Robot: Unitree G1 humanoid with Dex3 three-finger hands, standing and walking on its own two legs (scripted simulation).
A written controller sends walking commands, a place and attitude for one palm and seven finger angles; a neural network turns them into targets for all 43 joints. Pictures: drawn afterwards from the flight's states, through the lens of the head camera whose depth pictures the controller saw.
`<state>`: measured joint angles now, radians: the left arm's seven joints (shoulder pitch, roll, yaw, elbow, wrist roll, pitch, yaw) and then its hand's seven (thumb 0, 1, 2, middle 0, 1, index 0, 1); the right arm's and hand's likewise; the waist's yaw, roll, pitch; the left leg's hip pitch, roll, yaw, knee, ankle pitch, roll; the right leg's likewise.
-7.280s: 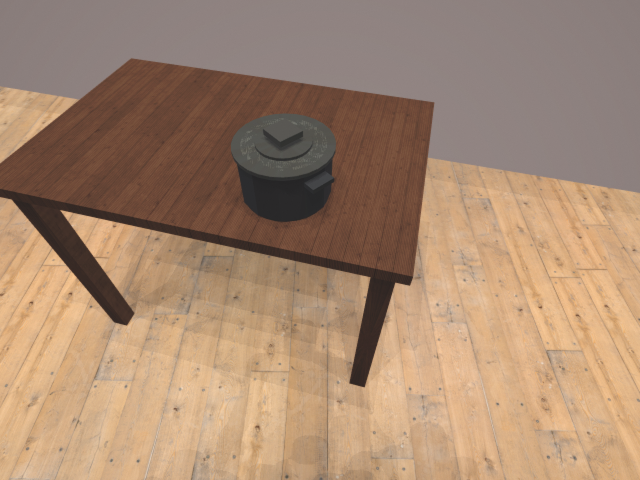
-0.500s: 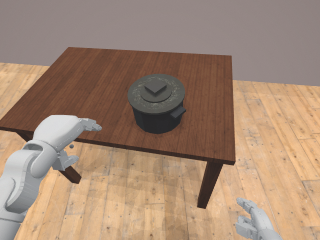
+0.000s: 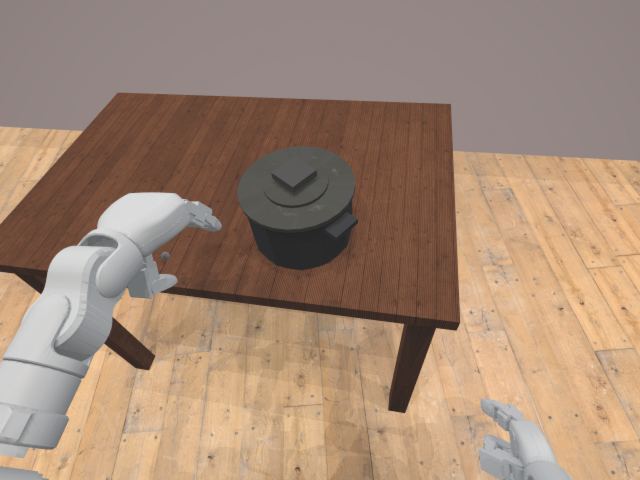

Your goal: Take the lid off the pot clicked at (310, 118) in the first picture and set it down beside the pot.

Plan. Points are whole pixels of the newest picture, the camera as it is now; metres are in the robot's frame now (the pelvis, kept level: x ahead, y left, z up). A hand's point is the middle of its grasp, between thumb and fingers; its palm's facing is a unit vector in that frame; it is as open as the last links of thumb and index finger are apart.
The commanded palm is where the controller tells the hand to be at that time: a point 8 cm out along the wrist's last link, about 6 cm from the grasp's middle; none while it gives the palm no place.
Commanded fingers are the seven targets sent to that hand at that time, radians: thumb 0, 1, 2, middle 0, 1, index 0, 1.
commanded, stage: move the open hand above the knob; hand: left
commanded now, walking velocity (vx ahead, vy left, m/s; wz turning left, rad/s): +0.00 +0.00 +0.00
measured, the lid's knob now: (294, 174) +0.56 +0.09 +0.04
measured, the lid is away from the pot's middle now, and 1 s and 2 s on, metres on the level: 0.00 0.00 0.00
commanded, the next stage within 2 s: lower the open fingers around the knob in 1.96 s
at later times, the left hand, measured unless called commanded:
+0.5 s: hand (221, 209) +0.42 +0.17 +0.10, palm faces -0.29 -0.03 -0.95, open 10.1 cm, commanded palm +0.42 +0.17 +0.17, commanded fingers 0.00 -0.25 1.30 -0.81 -0.08 -0.81 -0.08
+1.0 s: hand (263, 172) +0.49 +0.12 +0.11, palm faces -0.33 -0.02 -0.94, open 10.1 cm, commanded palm +0.50 +0.12 +0.17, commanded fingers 0.00 -0.25 1.30 -0.81 -0.08 -0.81 -0.08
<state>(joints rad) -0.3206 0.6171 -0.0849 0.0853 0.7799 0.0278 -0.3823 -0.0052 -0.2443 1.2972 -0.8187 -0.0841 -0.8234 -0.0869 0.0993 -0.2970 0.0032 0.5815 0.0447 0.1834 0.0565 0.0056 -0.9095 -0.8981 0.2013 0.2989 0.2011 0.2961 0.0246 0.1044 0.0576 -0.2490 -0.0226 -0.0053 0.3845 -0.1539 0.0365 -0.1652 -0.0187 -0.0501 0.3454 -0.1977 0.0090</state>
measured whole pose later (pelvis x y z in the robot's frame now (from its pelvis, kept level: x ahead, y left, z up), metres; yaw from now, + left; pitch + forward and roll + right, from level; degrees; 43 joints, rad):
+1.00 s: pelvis +0.03 -0.01 -0.01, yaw -2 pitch +7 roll +0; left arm -0.91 0.44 -0.29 0.74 0.86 0.16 -0.32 -0.01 -0.24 1.30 -0.82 -0.08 -0.82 -0.09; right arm 0.19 -0.30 -0.02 0.66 0.07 0.21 0.04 0.00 -0.91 -0.90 0.20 0.30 0.20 0.30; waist -0.06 0.08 -0.01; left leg -0.35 -0.02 0.02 0.45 -0.22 0.03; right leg -0.29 -0.01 -0.02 0.44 -0.27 0.00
